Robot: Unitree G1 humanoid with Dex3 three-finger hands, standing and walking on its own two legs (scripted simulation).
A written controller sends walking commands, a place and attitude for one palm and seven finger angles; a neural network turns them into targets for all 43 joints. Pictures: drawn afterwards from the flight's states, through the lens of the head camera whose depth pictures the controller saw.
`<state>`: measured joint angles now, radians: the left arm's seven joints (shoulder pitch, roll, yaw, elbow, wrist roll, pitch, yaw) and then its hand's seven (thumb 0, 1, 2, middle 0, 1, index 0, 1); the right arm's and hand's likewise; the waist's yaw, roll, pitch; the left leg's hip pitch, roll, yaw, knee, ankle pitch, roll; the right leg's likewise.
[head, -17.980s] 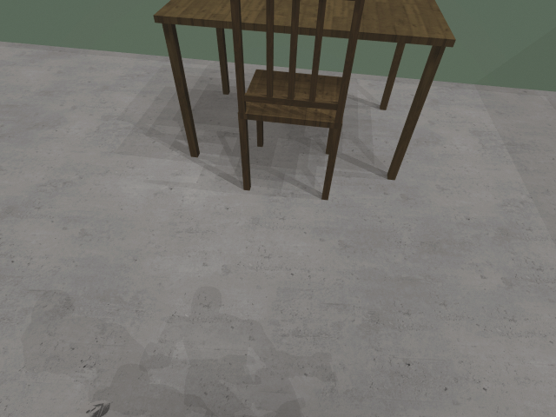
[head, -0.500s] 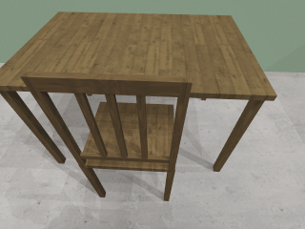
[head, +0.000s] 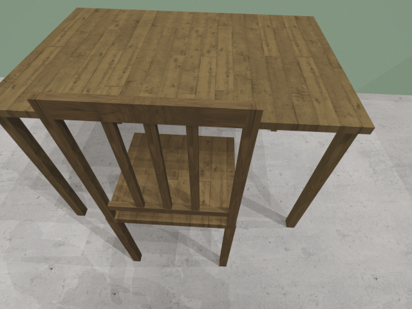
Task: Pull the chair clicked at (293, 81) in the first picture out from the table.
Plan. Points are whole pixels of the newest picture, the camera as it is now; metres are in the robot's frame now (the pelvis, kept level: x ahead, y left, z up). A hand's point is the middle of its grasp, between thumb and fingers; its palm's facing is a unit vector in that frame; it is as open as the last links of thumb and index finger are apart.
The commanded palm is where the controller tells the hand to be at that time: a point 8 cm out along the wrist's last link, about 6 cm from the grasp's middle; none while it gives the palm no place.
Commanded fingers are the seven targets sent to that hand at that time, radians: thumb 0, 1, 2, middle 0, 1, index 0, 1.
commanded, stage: raise the hand toward the chair's back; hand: left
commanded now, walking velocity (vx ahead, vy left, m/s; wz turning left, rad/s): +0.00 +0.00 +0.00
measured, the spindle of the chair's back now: (160, 172) +0.43 +0.15 -0.05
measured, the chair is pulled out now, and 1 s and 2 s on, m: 0.00 0.00 0.00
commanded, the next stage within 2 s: none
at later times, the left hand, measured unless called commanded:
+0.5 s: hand out of the picture +0.13 +0.18 -0.07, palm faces +0.10 -0.99 -0.04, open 10.1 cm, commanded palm +0.13 +0.23 -0.06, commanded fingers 0.00 0.27 0.63 -0.14 -0.20 -0.14 -0.20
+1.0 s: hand (116, 279) +0.18 +0.19 -0.06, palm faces +0.00 -1.00 -0.05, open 14.4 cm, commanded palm +0.16 +0.25 -0.05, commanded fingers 0.00 -0.31 0.38 -0.08 -0.11 -0.08 -0.11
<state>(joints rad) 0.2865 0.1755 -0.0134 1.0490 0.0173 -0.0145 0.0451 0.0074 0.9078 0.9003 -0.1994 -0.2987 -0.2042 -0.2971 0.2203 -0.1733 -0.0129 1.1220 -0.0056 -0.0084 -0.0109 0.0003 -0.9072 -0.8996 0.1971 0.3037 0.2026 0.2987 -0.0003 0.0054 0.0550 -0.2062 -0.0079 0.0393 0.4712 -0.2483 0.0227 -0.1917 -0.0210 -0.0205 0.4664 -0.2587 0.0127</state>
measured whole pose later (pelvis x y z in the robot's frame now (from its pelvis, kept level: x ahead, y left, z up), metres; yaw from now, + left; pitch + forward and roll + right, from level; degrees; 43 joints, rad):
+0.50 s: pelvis -0.04 -0.02 -0.11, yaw +2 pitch +14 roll -2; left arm 0.51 0.21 0.16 -0.01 -0.26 -0.52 -0.29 0.02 0.49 0.73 -0.16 -0.24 -0.16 -0.23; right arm 0.14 -0.26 -0.05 0.50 0.02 -0.28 -0.05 0.01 -0.90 -0.90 0.20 0.30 0.20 0.30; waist 0.04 -0.01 -0.15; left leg -0.98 0.02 -0.05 1.27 -0.53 -0.01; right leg -0.93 -0.01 -0.10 1.24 -0.56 -0.04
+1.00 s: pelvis -0.03 -0.01 -0.10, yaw +1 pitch +16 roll -3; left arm 0.41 0.24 0.19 0.00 -0.28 -0.41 -0.30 0.00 -0.09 0.48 -0.10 -0.14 -0.10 -0.14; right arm 0.23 -0.24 -0.03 0.59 0.03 -0.24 -0.07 0.01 -0.90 -0.90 0.20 0.30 0.21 0.30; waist -0.02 0.03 -0.14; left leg -0.97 0.02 -0.03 1.20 -0.52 0.01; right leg -0.92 -0.01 -0.08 1.16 -0.53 -0.01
